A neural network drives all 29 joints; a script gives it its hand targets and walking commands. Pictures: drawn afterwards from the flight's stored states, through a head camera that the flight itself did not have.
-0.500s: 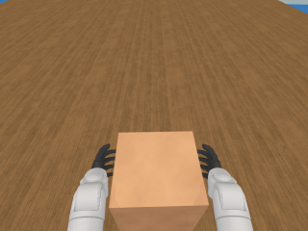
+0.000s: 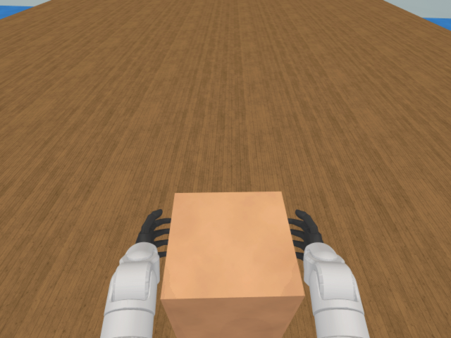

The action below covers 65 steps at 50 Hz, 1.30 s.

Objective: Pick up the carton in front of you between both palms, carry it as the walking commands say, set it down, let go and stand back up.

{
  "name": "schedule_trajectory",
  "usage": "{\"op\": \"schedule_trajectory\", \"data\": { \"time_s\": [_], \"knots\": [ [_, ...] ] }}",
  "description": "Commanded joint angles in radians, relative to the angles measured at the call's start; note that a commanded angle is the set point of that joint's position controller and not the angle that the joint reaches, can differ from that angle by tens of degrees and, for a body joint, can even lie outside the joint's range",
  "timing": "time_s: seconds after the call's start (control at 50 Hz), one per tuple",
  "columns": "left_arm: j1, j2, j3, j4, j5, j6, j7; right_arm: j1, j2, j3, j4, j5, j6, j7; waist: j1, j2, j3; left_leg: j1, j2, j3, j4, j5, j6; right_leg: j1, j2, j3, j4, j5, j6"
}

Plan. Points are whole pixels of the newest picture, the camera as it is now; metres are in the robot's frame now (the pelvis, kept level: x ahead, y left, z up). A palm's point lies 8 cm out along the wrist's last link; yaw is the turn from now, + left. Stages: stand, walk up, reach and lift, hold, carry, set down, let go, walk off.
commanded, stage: carry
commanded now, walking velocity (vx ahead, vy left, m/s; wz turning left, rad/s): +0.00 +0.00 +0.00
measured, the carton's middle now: (229, 269) +0.30 +0.00 -0.04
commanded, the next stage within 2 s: hold in 0.42 s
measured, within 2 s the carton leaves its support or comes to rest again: neither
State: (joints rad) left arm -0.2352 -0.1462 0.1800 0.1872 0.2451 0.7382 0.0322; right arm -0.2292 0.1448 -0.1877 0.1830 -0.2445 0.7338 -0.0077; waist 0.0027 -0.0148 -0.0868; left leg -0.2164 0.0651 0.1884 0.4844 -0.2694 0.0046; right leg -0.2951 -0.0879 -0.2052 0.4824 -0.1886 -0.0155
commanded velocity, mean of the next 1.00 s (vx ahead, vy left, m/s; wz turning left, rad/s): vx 0.00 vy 0.00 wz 0.00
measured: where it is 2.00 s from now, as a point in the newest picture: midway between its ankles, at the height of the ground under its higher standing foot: outside the picture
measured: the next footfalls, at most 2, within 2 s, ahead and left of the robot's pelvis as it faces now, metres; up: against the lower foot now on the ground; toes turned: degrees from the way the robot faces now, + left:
none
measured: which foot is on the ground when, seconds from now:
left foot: down 0.00-1.00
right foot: down 0.00-1.00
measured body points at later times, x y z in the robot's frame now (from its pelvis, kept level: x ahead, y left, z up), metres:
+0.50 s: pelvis -0.02 +0.00 +0.00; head -0.03 +0.00 +0.45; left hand +0.28 +0.15 +0.03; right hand +0.28 -0.15 +0.03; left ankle -0.01 +0.11 -0.74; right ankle +0.04 -0.12 -0.74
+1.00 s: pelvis -0.01 -0.02 +0.01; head -0.06 -0.04 +0.45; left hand +0.27 +0.17 +0.05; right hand +0.31 -0.13 +0.05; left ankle -0.01 +0.11 -0.74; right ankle +0.05 -0.12 -0.74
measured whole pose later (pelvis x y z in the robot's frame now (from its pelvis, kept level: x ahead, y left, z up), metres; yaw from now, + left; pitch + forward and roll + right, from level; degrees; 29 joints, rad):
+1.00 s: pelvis -0.01 -0.02 +0.01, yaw +8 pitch -9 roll +0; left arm -0.31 -0.17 0.26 0.29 0.30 0.71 -0.01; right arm -0.29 0.16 -0.24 0.26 -0.31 0.72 0.02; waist -0.01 0.02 0.05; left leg -0.03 0.02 0.02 0.38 -0.20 0.00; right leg -0.06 -0.01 -0.07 0.39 -0.17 -0.02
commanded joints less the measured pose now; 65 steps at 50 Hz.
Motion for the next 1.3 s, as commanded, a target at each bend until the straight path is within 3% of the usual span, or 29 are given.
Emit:
{"op": "schedule_trajectory", "data": {
  "time_s": [0.0,0.06,0.22,0.4,0.42,0.46,0.48,0.54,0.56,0.58,0.6,0.66,0.74,0.78,0.8,0.86,0.88,0.9,0.94,0.98,1.0,1.02,1.08,1.1,1.12,1.14,1.18,1.26,1.28],
  "knots": [
    [-0.481,-0.907,-0.541,-0.036,-0.253,-0.033,-0.238,-0.439,0.865,0.521,-0.023,0.227,-0.034,0.221,-0.002,0.054,-0.199,-0.002,0.11,-0.083,-0.098,0.066,0.01,0.101,-0.114,0.112,-0.059,0.162,0.005],
    [-0.449,-0.918,-0.552,-0.063,-0.251,-0.031,-0.239,-0.498,0.904,0.574,-0.066,0.281,-0.037,0.229,-0.003,-0.026,-0.237,-0.003,0.101,-0.082,-0.079,0.071,0.014,0.123,-0.095,0.108,-0.055,0.125,0.007],
    [-0.441,-0.899,-0.563,-0.083,-0.256,-0.037,-0.235,-0.468,0.88,0.553,-0.072,0.255,-0.041,0.225,-0.007,0.031,-0.215,-0.02,0.098,-0.097,-0.114,-0.013,0.011,0.11,-0.095,0.119,-0.112,-0.022,0.01],
    [-0.404,-0.889,-0.566,-0.071,-0.254,-0.027,-0.226,-0.443,0.867,0.574,-0.075,0.26,-0.04,0.214,-0.007,0.019,-0.241,-0.023,0.115,-0.112,-0.076,0.109,0.02,0.14,-0.097,0.114,-0.056,0.13,0.006],
    [-0.362,-0.921,-0.523,-0.049,-0.246,-0.04,-0.24,-0.333,0.898,0.526,-0.065,0.218,-0.034,0.23,-0.011,0.057,-0.151,0.028,-0.121,-0.278,-0.146,0.225,0.04,0.368,0.168,0.24,-0.073,0.237,-0.027],
    [-0.352,-0.89,-0.487,-0.063,-0.186,-0.073,-0.231,-0.403,0.904,0.523,-0.098,0.21,-0.064,0.225,0.018,0.031,-0.219,0.104,-0.117,-0.295,-0.155,0.297,0.04,0.351,0.17,0.27,-0.07,0.287,-0.013],
    [-0.37,-0.931,-0.496,-0.088,-0.203,-0.079,-0.234,-0.4,0.842,0.545,-0.125,0.21,-0.066,0.226,-0.008,0.11,-0.166,0.058,-0.137,-0.274,-0.149,0.294,0.021,0.384,0.156,0.284,-0.093,0.288,-0.031],
    [-0.362,-0.895,-0.476,-0.081,-0.169,-0.082,-0.209,-0.506,0.846,0.582,-0.194,0.23,-0.075,0.248,0.041,-0.007,-0.204,0.244,-0.127,-0.295,-0.157,0.325,0.021,0.278,0.193,0.255,-0.097,0.229,0.01],
    [-0.333,-0.92,-0.502,0.009,-0.191,-0.065,-0.216,-0.398,0.861,0.532,-0.028,0.235,-0.061,0.239,-0.003,0.067,-0.085,0.141,-0.138,-0.283,-0.162,0.157,0.013,0.332,0.17,0.278,-0.121,0.101,-0.022],
    [-0.474,-0.916,-0.538,-0.097,-0.224,-0.088,-0.226,-0.465,0.875,0.544,-0.068,0.224,-0.072,0.248,0.01,0.004,-0.089,0.144,-0.128,-0.273,-0.182,0.138,0.026,0.27,0.193,0.253,-0.12,0.075,-0.009],
    [-0.481,-0.922,-0.567,-0.09,-0.243,-0.075,-0.243,-0.415,0.875,0.497,-0.049,0.196,-0.07,0.243,-0.054,0.023,-0.083,0.171,-0.111,-0.289,-0.178,0.122,0.024,0.26,0.186,0.255,-0.123,0.059,-0.024],
    [-0.457,-0.931,-0.505,0.026,-0.233,-0.063,-0.266,-0.468,0.859,0.501,-0.037,0.197,-0.056,0.243,-0.041,0.031,-0.062,0.208,-0.131,-0.274,-0.171,0.031,0.033,0.244,0.166,0.261,-0.141,-0.027,-0.009],
    [-0.536,-0.931,-0.448,0.054,-0.177,-0.06,-0.273,-0.537,0.896,0.445,0.051,0.172,-0.058,0.268,0.0,0.01,0.014,0.095,-0.128,-0.274,-0.194,-0.001,0.038,0.276,0.167,0.259,-0.128,-0.029,-0.005],
    [-0.538,-0.942,-0.445,0.073,-0.196,-0.057,-0.277,-0.486,0.908,0.435,0.048,0.16,-0.054,0.271,-0.036,0.031,-0.028,0.107,-0.11,-0.289,-0.223,0.02,0.041,0.256,0.166,0.263,-0.136,0.041,-0.013],
    [-0.535,-0.974,-0.449,0.062,-0.196,-0.065,-0.282,-0.557,0.905,0.432,0.064,0.173,-0.06,0.271,0.008,0.027,-0.06,0.102,-0.126,-0.278,-0.183,0.028,0.03,0.319,0.162,0.265,-0.126,0.02,-0.009],
    [-0.551,-0.942,-0.466,0.024,-0.2,-0.062,-0.285,-0.524,0.96,0.478,0.016,0.191,-0.059,0.276,-0.003,0.002,-0.133,0.132,-0.129,-0.279,-0.186,0.119,0.026,0.37,0.166,0.269,-0.135,0.113,-0.001],
    [-0.526,-0.951,-0.439,0.09,-0.218,-0.063,-0.286,-0.502,0.91,0.434,0.045,0.168,-0.054,0.27,-0.051,-0.013,-0.091,0.134,-0.136,-0.275,-0.181,0.06,0.034,0.335,0.155,0.287,-0.155,0.047,-0.009],
    [-0.507,-0.929,-0.414,0.069,-0.175,-0.064,-0.284,-0.52,0.917,0.442,0.065,0.186,-0.053,0.273,0.017,0.021,-0.037,0.089,-0.149,-0.258,-0.193,0.057,0.03,0.349,0.171,0.264,-0.139,0.069,0.007],
    [-0.52,-0.908,-0.393,0.104,-0.18,-0.06,-0.283,-0.511,0.896,0.432,0.065,0.168,-0.052,0.271,-0.028,-0.009,-0.014,0.12,-0.15,-0.259,-0.18,0.048,0.024,0.31,0.149,0.278,-0.165,0.045,0.001],
    [-0.512,-0.932,-0.398,0.111,-0.206,-0.071,-0.288,-0.549,0.912,0.458,0.045,0.176,-0.048,0.263,0.015,-0.048,-0.101,0.08,-0.133,-0.265,-0.192,0.031,0.041,0.371,0.158,0.275,-0.156,0.006,0.015],
    [-0.509,-0.952,-0.427,0.116,-0.192,-0.064,-0.282,-0.506,0.883,0.431,0.093,0.192,-0.045,0.264,-0.006,0.028,-0.052,0.066,-0.15,-0.249,-0.184,0.085,0.022,0.399,0.152,0.277,-0.16,0.091,0.0],
    [-0.565,-0.929,-0.425,0.072,-0.207,-0.073,-0.284,-0.538,0.918,0.455,0.014,0.183,-0.063,0.263,-0.044,-0.029,-0.101,0.116,-0.147,-0.256,-0.192,0.111,0.037,0.366,0.15,0.273,-0.151,0.143,0.02],
    [-0.505,-0.92,-0.387,0.099,-0.176,-0.062,-0.276,-0.55,0.933,0.502,0.045,0.206,-0.039,0.259,0.062,-0.021,-0.08,0.088,-0.157,-0.259,-0.195,0.103,0.037,0.406,0.146,0.271,-0.154,0.147,0.027],
    [-0.545,-0.907,-0.41,0.036,-0.173,-0.067,-0.275,-0.517,0.912,0.441,0.034,0.186,-0.05,0.261,-0.032,0.003,-0.048,0.103,-0.15,-0.248,-0.176,0.134,0.026,0.339,0.151,0.279,-0.167,0.136,0.009],
    [-0.499,-0.929,-0.375,0.086,-0.18,-0.068,-0.27,-0.532,0.911,0.477,0.031,0.212,-0.049,0.26,0.027,0.013,-0.101,0.098,-0.137,-0.269,-0.182,0.123,0.036,0.418,0.139,0.303,-0.148,0.155,0.017],
    [-0.513,-0.93,-0.425,0.048,-0.188,-0.064,-0.269,-0.502,0.894,0.451,0.046,0.192,-0.048,0.259,-0.024,0.01,-0.074,0.128,-0.142,-0.26,-0.165,0.165,0.03,0.354,0.15,0.29,-0.16,0.149,0.001],
    [-0.503,-0.95,-0.4,0.081,-0.177,-0.062,-0.269,-0.526,0.909,0.455,0.053,0.176,-0.047,0.266,0.005,-0.023,-0.099,0.116,-0.132,-0.275,-0.168,0.146,0.029,0.398,0.14,0.295,-0.147,0.144,0.004],
    [-0.524,-0.925,-0.437,0.018,-0.207,-0.068,-0.275,-0.478,0.886,0.474,0.017,0.199,-0.049,0.255,-0.037,0.027,-0.089,0.158,-0.164,-0.251,-0.179,0.163,0.017,0.354,0.149,0.295,-0.176,0.172,0.018],
    [-0.478,-0.909,-0.409,0.056,-0.197,-0.058,-0.275,-0.501,0.91,0.483,0.022,0.202,-0.045,0.26,0.009,-0.035,-0.098,0.164,-0.154,-0.252,-0.18,0.148,0.023,0.356,0.162,0.27,-0.168,0.126,0.018]
  ]
}}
